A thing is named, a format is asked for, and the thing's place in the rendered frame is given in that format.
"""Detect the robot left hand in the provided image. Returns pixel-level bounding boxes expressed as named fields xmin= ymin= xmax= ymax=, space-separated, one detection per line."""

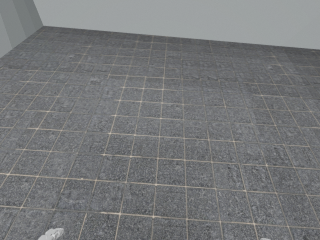
xmin=38 ymin=228 xmax=64 ymax=240

